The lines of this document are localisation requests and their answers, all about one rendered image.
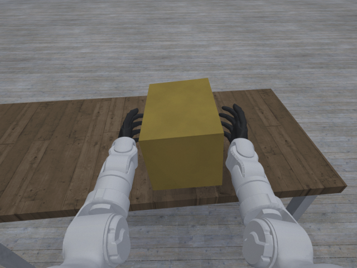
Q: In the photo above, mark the table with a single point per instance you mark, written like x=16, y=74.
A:
x=51, y=154

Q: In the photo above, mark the robot left forearm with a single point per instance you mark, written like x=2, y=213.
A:
x=114, y=183

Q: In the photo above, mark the carton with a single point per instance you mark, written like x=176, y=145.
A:
x=181, y=137

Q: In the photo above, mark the left robot upper arm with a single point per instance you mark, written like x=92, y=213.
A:
x=96, y=241

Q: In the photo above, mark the left robot hand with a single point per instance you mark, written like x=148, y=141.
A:
x=128, y=125

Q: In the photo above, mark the right robot hand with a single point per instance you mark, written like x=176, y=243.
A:
x=238, y=129

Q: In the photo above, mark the robot right forearm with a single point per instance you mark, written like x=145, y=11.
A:
x=251, y=185

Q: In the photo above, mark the right robot upper arm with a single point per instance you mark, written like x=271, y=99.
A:
x=271, y=243

